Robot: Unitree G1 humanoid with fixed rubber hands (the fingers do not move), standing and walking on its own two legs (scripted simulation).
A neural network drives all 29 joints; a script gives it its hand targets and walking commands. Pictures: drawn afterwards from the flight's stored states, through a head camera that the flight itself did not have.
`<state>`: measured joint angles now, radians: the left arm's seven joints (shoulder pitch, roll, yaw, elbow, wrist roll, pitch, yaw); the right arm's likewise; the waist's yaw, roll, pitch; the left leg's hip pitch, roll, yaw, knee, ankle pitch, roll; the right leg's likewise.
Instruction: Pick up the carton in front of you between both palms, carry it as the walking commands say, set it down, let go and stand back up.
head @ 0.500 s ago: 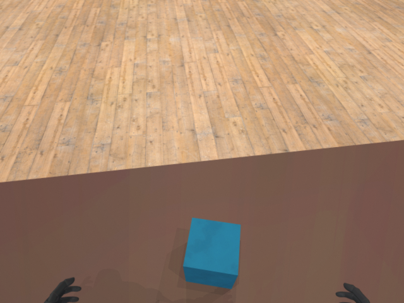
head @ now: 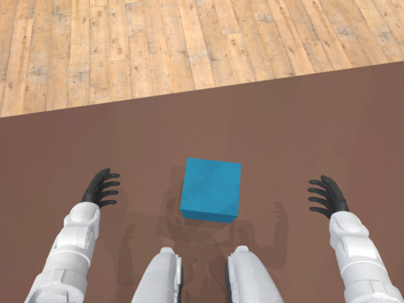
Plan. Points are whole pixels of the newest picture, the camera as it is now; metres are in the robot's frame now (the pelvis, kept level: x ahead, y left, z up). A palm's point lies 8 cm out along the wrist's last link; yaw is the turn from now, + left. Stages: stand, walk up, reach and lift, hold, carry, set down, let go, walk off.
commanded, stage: reach and lift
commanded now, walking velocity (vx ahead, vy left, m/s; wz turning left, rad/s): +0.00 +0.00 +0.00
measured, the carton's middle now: (210, 192) +0.42 -0.03 -0.59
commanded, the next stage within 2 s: none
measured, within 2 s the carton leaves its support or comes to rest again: neither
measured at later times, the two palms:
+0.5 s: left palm (142, 143) +0.46 +0.16 -0.16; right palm (291, 159) +0.41 -0.22 -0.16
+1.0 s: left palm (156, 174) +0.45 +0.16 -0.39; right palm (270, 186) +0.40 -0.23 -0.38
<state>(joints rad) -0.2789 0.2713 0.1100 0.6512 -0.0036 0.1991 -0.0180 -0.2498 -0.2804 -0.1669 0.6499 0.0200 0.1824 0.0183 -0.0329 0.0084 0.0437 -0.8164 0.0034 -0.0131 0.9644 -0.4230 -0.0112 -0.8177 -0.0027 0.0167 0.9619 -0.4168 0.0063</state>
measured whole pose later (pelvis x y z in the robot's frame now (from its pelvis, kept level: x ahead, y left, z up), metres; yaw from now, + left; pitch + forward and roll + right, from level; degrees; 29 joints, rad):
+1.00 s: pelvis -0.07 +0.00 -0.23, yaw -2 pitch +51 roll -2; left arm -1.11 0.31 0.14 0.89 -0.08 0.07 0.08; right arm -1.02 -0.24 -0.26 0.84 0.13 0.04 -0.08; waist -0.06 0.02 -0.03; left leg -2.14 -0.04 -0.05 1.78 -0.54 -0.03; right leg -2.13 0.03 0.03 1.76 -0.52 0.05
